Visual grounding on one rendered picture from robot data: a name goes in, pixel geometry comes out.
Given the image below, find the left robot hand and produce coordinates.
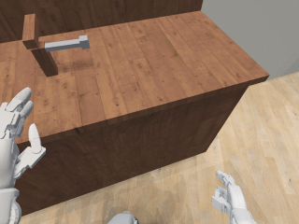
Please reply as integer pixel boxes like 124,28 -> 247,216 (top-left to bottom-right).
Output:
0,87 -> 46,189

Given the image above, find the robot left thigh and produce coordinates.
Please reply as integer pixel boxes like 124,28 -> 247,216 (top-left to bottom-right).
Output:
107,213 -> 137,224

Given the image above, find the right robot forearm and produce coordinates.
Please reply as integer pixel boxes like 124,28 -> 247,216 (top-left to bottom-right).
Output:
230,208 -> 257,224

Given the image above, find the counter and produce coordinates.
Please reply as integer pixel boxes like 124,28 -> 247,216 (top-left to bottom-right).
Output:
0,0 -> 270,217

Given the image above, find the right robot hand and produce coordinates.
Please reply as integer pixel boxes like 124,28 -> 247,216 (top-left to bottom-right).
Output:
212,170 -> 248,216

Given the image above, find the left robot forearm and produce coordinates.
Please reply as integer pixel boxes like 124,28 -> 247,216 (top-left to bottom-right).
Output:
0,188 -> 21,224

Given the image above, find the tap lever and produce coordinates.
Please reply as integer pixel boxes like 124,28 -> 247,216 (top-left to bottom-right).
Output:
44,35 -> 91,52

